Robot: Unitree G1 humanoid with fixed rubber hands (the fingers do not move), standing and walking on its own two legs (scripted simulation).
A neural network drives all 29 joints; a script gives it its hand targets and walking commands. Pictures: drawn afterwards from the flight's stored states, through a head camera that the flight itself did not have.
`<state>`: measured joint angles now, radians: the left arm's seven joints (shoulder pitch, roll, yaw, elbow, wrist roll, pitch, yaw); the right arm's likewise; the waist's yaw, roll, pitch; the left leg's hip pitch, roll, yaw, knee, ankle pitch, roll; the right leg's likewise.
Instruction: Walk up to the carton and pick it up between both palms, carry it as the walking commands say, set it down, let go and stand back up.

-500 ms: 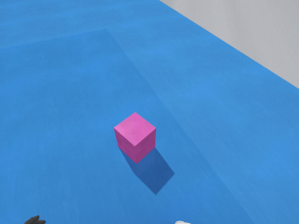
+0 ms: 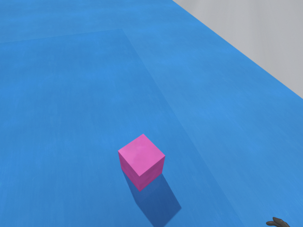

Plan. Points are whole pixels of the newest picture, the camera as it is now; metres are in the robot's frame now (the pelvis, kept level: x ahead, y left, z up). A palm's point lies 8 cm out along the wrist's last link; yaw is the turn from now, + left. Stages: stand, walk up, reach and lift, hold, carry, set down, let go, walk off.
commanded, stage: walk up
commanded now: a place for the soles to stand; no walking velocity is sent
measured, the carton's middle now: (141, 162) +0.62 +0.04 -0.64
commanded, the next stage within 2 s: none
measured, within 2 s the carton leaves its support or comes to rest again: neither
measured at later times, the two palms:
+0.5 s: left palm (31, 216) +0.19 +0.33 -0.09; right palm (257, 189) +0.26 -0.33 -0.11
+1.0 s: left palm (44, 186) +0.27 +0.32 -0.08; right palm (256, 182) +0.28 -0.33 -0.08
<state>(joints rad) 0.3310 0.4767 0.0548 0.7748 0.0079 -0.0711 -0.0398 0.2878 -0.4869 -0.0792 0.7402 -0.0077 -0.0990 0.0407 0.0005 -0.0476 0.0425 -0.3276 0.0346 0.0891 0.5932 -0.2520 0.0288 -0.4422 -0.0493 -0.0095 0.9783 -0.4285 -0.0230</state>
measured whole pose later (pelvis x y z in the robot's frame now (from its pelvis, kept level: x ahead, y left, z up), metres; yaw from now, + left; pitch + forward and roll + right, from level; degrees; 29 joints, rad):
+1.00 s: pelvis +0.15 -0.01 +0.01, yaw +0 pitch -2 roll -1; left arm 0.06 0.43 0.00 1.06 0.01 -0.05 0.01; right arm 0.02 -0.42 -0.01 1.08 0.01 -0.01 0.02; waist 0.00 0.01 0.04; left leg -0.24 0.05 0.05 0.45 -0.18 -0.01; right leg -0.13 -0.03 -0.04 0.42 -0.26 0.03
